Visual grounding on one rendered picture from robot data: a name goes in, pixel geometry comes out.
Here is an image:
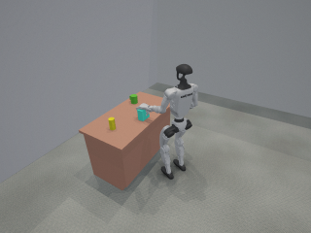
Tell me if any sponge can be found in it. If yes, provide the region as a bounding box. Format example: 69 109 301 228
137 109 150 121

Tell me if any robot left hand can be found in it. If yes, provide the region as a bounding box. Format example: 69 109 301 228
136 103 150 116

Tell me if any table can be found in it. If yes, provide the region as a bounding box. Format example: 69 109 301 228
79 91 171 190

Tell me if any robot left forearm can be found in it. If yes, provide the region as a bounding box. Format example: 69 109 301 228
146 105 160 114

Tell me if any robot torso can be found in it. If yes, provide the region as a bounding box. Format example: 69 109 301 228
169 83 193 133

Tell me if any robot right thigh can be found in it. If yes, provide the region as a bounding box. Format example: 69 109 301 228
174 117 192 147

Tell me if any robot left upper arm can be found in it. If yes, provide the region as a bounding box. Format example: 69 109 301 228
159 87 177 114

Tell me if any robot right upper arm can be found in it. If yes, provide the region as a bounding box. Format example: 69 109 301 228
190 83 198 107

